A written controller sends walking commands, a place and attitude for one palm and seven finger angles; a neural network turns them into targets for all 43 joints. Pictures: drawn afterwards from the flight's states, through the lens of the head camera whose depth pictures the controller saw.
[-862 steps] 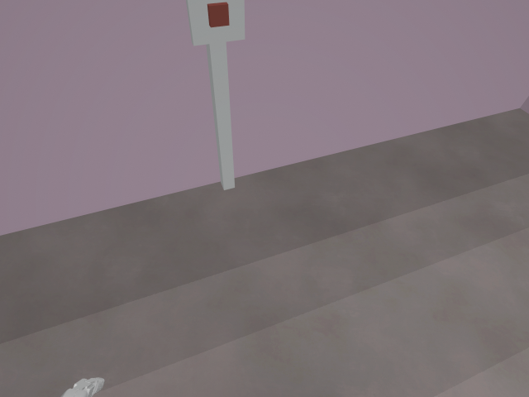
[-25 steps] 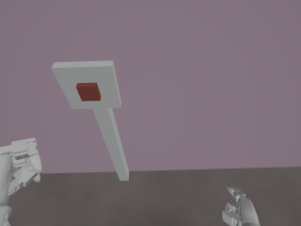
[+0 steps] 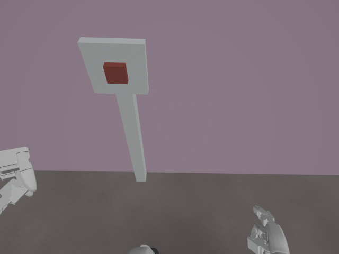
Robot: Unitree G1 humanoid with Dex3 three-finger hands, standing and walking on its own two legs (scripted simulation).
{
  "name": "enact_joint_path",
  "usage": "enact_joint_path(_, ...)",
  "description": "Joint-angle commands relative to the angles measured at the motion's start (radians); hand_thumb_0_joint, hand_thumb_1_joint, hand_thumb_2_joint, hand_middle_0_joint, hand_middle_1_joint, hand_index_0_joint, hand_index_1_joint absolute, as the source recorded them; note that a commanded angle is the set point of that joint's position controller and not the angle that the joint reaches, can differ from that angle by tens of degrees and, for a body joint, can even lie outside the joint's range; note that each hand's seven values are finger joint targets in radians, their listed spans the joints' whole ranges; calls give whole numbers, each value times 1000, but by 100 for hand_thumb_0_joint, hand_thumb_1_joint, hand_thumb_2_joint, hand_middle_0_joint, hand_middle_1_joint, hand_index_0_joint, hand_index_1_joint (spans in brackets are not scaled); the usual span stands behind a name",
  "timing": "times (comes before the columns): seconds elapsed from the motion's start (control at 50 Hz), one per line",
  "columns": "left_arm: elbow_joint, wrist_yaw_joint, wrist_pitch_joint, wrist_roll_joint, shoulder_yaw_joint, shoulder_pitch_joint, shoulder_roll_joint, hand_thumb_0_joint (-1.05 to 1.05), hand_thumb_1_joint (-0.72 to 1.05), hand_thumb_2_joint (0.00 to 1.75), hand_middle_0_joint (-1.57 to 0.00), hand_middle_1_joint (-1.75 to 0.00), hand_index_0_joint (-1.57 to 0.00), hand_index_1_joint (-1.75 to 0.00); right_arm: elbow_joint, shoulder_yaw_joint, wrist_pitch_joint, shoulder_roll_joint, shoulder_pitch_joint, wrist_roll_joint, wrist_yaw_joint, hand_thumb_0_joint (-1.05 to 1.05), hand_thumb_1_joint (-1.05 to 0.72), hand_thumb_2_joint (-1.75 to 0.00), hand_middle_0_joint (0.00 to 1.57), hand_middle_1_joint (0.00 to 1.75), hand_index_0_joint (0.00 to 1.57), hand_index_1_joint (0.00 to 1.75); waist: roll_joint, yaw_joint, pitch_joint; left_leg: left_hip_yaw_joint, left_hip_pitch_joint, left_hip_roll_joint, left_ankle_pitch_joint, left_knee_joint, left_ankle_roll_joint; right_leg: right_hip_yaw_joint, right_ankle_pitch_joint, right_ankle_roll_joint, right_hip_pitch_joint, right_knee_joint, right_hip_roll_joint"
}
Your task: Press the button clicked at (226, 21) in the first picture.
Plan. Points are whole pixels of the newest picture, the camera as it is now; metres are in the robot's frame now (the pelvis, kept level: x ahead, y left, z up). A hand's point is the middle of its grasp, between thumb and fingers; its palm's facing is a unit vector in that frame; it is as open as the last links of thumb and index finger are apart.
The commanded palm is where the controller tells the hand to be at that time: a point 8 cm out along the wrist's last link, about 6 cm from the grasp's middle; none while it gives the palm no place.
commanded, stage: step back with the hand held close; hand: left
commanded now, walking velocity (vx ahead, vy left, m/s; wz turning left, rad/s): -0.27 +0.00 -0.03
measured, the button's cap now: (116, 72) +0.58 +0.20 +0.10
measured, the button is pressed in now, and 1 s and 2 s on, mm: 0 0 0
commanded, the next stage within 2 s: stop stepping back and stand still in 0.54 s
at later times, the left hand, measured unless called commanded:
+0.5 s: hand (8, 226) +0.13 +0.23 +0.18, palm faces +0.24 -0.88 -0.42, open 3.1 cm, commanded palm +0.07 +0.28 +0.19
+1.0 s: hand out of the picture +0.02 +0.27 +0.17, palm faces +0.38 -0.86 -0.34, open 3.1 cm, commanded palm -0.03 +0.31 +0.19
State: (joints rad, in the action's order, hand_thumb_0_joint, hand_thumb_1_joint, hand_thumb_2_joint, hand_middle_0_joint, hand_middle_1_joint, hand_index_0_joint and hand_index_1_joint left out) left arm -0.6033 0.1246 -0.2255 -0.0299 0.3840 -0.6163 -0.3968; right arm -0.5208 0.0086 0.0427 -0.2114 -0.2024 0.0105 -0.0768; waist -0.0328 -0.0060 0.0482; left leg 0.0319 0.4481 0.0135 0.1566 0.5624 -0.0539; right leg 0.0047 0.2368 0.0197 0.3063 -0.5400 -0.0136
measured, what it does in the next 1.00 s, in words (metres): walks backwards: right foot, then left foot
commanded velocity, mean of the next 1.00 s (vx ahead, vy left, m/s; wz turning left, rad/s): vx -0.16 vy -0.01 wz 0.01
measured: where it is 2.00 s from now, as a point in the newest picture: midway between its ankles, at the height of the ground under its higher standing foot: outside the picture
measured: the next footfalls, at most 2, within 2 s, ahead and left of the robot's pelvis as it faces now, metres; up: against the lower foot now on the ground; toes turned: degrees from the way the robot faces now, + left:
right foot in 0.42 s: -0.15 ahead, -0.06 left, +0.00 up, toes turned -5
left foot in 0.56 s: +0.06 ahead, +0.09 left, +0.00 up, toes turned -6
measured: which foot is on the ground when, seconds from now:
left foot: down 0.00-0.46, up 0.48-0.54, down 0.56-0.78, up 0.80-0.96, down 0.98-1.00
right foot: down 0.00-0.18, up 0.20-0.40, down 0.42-1.00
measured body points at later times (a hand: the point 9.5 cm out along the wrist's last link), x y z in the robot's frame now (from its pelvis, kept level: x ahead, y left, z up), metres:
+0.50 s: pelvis -0.08 +0.02 +0.00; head -0.05 +0.04 +0.45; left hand +0.11 +0.27 +0.20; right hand +0.09 -0.21 -0.07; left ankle +0.06 +0.09 -0.72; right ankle -0.15 -0.11 -0.73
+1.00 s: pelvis -0.18 +0.04 +0.00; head -0.21 +0.06 +0.45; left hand +0.00 +0.31 +0.19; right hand -0.06 -0.23 -0.08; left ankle -0.15 +0.16 -0.73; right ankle -0.18 -0.08 -0.73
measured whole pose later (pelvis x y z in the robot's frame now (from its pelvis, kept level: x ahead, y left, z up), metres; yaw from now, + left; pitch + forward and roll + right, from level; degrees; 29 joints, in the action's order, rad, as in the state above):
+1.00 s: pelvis -0.18 +0.04 +0.00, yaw -4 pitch +0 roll -1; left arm -0.54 0.17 -0.18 -0.02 0.33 -0.56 -0.33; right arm -0.66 -0.01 0.09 -0.23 -0.29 0.00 -0.10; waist 0.01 0.00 -0.07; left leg -0.03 0.30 0.02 0.30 0.57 -0.02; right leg 0.09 0.29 0.00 0.27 -0.56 0.01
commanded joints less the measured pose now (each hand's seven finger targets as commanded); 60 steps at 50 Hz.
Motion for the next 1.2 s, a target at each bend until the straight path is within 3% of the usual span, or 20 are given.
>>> enact_joint_path(0.0, -207, 39, -66, -16, 113, 2, -153, 0, 90, 90, -130, -150, -130, -150, 120, -67, 68, -124, 69, -11, -4, 0, -90, -90, 20, 30, 20, 30, 126, 10, -118, -55, -144, 4, 271, 68, 39, -237, 278, -103, 160, 264, 155)
enact_joint_path(0.08, -191, 59, -44, -9, 72, 90, -137, 0, 90, 90, -130, -150, -130, -150, 77, -55, 52, -111, 73, -17, -2, 0, -90, -90, 20, 30, 20, 30, 180, 34, -97, -67, -234, -3, 155, 99, 43, -180, 44, -107, 225, 218, 205)
enact_joint_path(0.14, -250, 54, -70, 1, 110, 121, -182, 0, 90, 90, -130, -150, -130, -150, 107, -58, 73, -157, 134, -15, -23, 0, -90, -90, 20, 30, 20, 30, -209, 12, -80, -349, 64, 224, 368, -378, -43, -14, 115, 4, -46, -133, -38)
enact_joint_path(0.18, -222, 46, -87, 11, 145, 77, -162, 0, 90, 90, -130, -150, -130, -150, 98, -68, 95, -138, 107, -30, -13, 0, -90, -90, 20, 30, 20, 30, -261, 10, -134, -475, 229, 325, 608, -508, -116, -45, 202, 1, -173, -501, -91)
enact_joint_path(0.22, -229, 46, -85, 2, 133, 47, -147, 0, 90, 90, -130, -150, -130, -150, 84, -76, 104, -123, 104, -31, 11, 0, -90, -90, 20, 30, 20, 30, -122, 1, -148, -358, 78, 277, 396, -405, -109, -45, 243, -16, -48, -489, -75)
enact_joint_path(0.34, -254, 30, -79, -35, 86, -15, -146, 0, 90, 90, -130, -150, -130, -150, 54, -56, 113, -111, 89, -38, 36, 0, -90, -90, 20, 30, 20, 30, -207, -3, -193, -202, -122, 181, 190, -359, 12, 39, 179, -41, -136, 138, -55)
enact_joint_path(0.42, -237, 31, -108, -54, 132, 84, -230, 0, 90, 90, -130, -150, -130, -150, 40, -35, 72, -89, 99, -42, 18, 0, -90, -90, 20, 30, 20, 30, 83, 12, -194, -20, -364, 32, 87, 79, 93, -155, -74, -129, 179, 333, 236)
enact_joint_path(0.46, -185, 30, -73, -45, 111, 55, -202, 0, 90, 90, -130, -150, -130, -150, 31, -64, 77, -113, 99, -23, 5, 0, -90, -90, 20, 30, 20, 30, 204, 21, -173, -39, -299, -13, 127, 229, 82, -137, -172, -146, 198, 264, 248)
enact_joint_path(0.52, -207, 18, -51, -41, 106, 49, -201, 0, 90, 90, -130, -150, -130, -150, 66, -30, 51, -107, 135, -16, -15, 0, -90, -90, 20, 30, 20, 30, 10, 23, -129, -91, -228, 44, -349, -129, 48, -23, -419, -27, 15, 52, 87)
enact_joint_path(0.56, -217, 5, -75, -51, 106, 72, -209, 0, 90, 90, -130, -150, -130, -150, 68, -48, 74, -141, 109, -7, -4, 0, -90, -90, 20, 30, 20, 30, -119, 5, -203, -236, -359, 192, -659, -244, -18, -19, 29, 4, 12, -127, -49)
enact_joint_path(0.6, -227, 2, -73, -60, 135, -18, -209, 0, 90, 90, -130, -150, -130, -150, 73, -55, 103, -137, 105, -45, 12, 0, -90, -90, 20, 30, 20, 30, -229, -18, -290, -390, -196, 290, -213, -373, -74, -73, 348, -10, -72, -334, -77)
enact_joint_path(0.72, -259, 23, -32, -50, 137, -157, -182, 0, 90, 90, -130, -150, -130, -150, 116, -55, 90, -127, 102, -19, 22, 0, -90, -90, 20, 30, 20, 30, -198, -1, -161, -139, 102, 91, 449, -410, 51, 88, 222, -53, -310, 94, -84)
enact_joint_path(0.76, -271, 27, -30, -45, 160, -139, -220, 0, 90, 90, -130, -150, -130, -150, 102, -63, 70, -109, 75, -20, 12, 0, -90, -90, 20, 30, 20, 30, 86, 17, -159, -10, -152, -41, 247, 64, 91, -143, 334, -122, 28, 373, 161)
enact_joint_path(0.8, -255, 39, 1, -40, 128, -23, -182, 0, 90, 90, -130, -150, -130, -150, 70, -73, 57, -115, 63, -17, 3, 0, -90, -90, 20, 30, 20, 30, 233, 18, -126, -96, -109, -35, 178, 458, 89, -343, 514, -235, 243, 404, 358)
enact_joint_path(0.9, -95, 71, 3, 9, 32, 145, -102, 0, 90, 90, -130, -150, -130, -150, 18, -45, 102, -122, 68, -22, -31, 0, -90, -90, 20, 30, 20, 30, 94, 37, -8, -32, -174, 19, 211, -41, 22, -89, 350, -102, 119, 260, 208)
enact_joint_path(1.0, -205, 53, -28, 13, 56, 125, -138, 0, 90, 90, -130, -150, -130, -150, 46, -34, 140, -113, 79, -20, -19, 0, -90, -90, 20, 30, 20, 30, -245, 26, -31, -399, -28, 202, 567, -423, -64, 41, 204, -12, -35, -136, -6)
enact_joint_path(1.06, -234, 50, -24, 18, 72, 22, -133, 0, 90, 90, -130, -150, -130, -150, 64, -40, 145, -106, 71, -24, 1, 0, -90, -90, 20, 30, 20, 30, -156, 11, -44, -309, 58, 175, 534, -370, -56, 54, 161, -27, -176, -26, -17)
enact_joint_path(1.1, -189, 49, -19, 14, 75, -21, -128, 0, 90, 90, -130, -150, -130, -150, 62, -44, 129, -108, 68, -24, 8, 0, -90, -90, 20, 30, 20, 30, -57, 9, -58, -193, 99, 101, 439, -239, -14, 12, 175, -49, -258, 119, 14)
enact_joint_path(1.16, -148, 55, -17, 3, 88, 8, -138, 0, 90, 90, -130, -150, -130, -150, 52, -64, 97, -107, 57, -21, 9, 0, -90, -90, 20, 30, 20, 30, 228, 10, -35, -30, 131, -22, 257, 339, 42, -470, 501, -222, -87, 380, 324)
enact_joint_path(1.18, -151, 56, -32, 0, 85, 47, -131, 0, 90, 90, -130, -150, -130, -150, 44, -62, 98, -110, 49, -22, 11, 0, -90, -90, 20, 30, 20, 30, 177, 26, -55, -53, 139, -3, 239, 421, 42, -442, 362, -239, -100, 352, 340)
